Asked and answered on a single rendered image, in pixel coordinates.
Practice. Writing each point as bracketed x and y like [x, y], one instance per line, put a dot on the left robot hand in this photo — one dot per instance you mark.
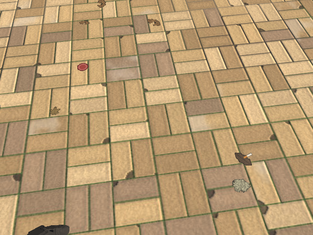
[50, 230]

